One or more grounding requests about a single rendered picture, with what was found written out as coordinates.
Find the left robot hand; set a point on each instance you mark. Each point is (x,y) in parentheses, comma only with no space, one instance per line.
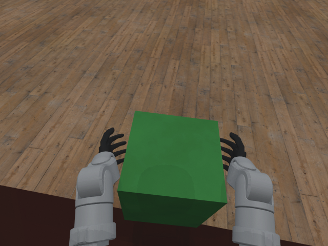
(105,144)

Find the robot right forearm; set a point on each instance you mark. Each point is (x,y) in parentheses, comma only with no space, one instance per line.
(254,203)

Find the carton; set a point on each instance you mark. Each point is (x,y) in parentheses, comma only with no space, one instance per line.
(172,171)

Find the robot left forearm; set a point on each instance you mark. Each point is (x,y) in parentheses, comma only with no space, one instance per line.
(94,224)

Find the right robot hand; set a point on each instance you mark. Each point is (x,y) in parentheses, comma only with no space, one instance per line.
(238,149)

